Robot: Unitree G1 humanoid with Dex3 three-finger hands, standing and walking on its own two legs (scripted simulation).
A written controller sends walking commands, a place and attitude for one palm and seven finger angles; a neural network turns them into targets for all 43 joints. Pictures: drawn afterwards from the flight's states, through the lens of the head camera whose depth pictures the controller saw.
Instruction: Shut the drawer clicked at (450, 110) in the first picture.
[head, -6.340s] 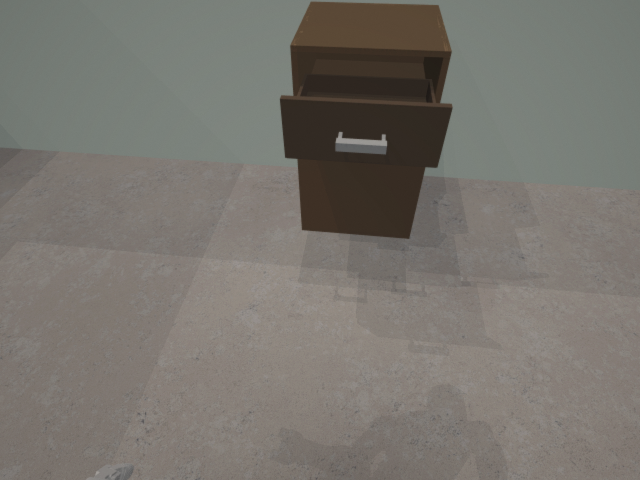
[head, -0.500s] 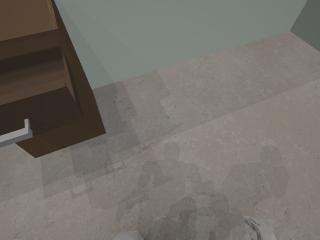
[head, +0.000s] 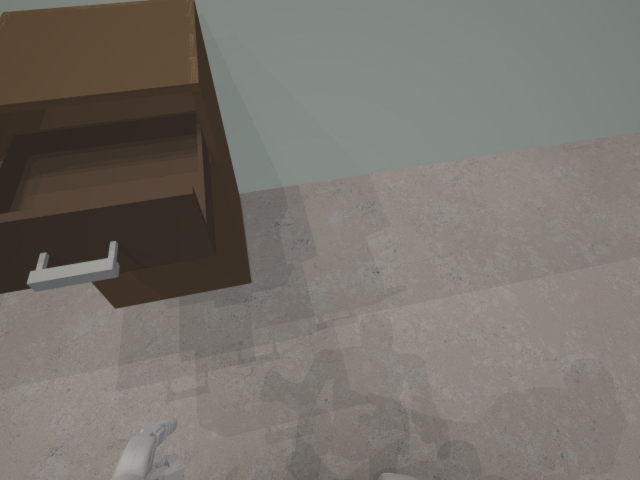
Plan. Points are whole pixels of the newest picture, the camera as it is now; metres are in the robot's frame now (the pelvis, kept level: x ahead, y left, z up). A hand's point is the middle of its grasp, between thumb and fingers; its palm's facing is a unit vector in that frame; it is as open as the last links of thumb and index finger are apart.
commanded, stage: turn to face it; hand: left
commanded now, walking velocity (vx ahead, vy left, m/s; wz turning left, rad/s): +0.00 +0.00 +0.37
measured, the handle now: (77, 263) +0.45 +0.43 -0.08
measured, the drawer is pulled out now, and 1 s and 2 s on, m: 0.30 0.30 0.30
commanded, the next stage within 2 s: take the last steps up to it in 0.20 s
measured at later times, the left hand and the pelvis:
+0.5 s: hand out of the picture -0.07 +0.19 -0.17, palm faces +0.33 -0.91 -0.24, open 7.3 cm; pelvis -0.01 +0.00 +0.00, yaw +14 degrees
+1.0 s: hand out of the picture +0.05 +0.30 -0.18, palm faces +0.33 -0.93 -0.15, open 7.3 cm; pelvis +0.05 +0.12 +0.00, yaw +16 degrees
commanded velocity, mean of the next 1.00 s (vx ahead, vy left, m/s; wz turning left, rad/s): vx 0.21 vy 0.04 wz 0.11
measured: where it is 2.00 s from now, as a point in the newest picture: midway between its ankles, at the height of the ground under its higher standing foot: outside the picture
